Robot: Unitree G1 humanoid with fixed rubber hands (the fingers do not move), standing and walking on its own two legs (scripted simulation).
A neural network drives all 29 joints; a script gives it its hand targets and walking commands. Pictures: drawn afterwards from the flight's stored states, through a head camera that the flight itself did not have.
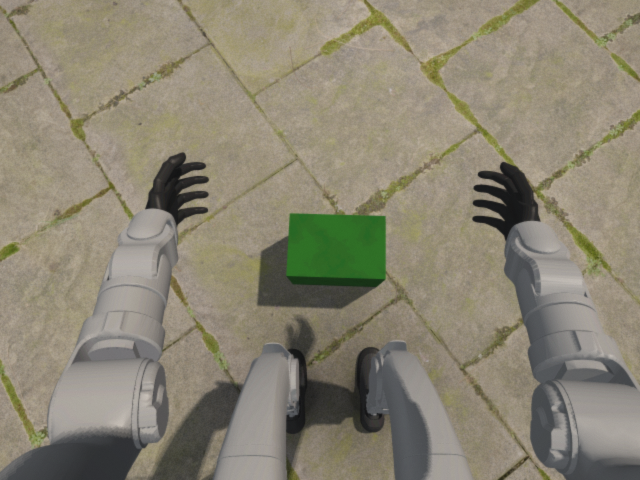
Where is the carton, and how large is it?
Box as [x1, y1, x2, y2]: [286, 213, 385, 286]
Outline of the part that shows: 290,213 286,275 292,283 376,286 385,279 385,216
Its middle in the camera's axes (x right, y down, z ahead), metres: +0.04 +0.03 +0.99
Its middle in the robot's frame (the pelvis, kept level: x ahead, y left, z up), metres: +0.46 -0.01 -0.58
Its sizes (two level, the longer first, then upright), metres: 0.232 0.153 0.174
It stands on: the floor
